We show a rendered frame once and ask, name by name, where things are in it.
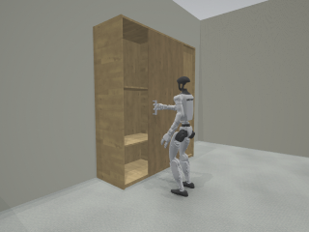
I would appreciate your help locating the left robot shin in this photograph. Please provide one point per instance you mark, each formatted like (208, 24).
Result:
(177, 173)

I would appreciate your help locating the robot left forearm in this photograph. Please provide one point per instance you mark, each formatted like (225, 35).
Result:
(176, 123)

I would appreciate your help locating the robot shin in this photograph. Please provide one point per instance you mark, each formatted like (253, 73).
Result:
(185, 165)
(177, 173)

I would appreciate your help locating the robot right forearm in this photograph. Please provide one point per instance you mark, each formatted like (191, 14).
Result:
(172, 107)

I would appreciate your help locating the robot left upper arm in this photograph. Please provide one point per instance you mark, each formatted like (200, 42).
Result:
(179, 105)

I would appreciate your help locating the handle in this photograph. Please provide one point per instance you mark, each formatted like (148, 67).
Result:
(155, 110)

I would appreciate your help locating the robot left hand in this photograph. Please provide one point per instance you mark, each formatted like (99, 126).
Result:
(167, 138)

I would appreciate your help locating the robot right hand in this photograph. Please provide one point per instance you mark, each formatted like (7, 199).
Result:
(158, 106)

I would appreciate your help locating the right robot shin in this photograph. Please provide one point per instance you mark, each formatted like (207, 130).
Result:
(185, 165)

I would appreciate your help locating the wardrobe door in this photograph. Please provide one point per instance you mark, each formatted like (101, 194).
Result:
(187, 71)
(165, 67)

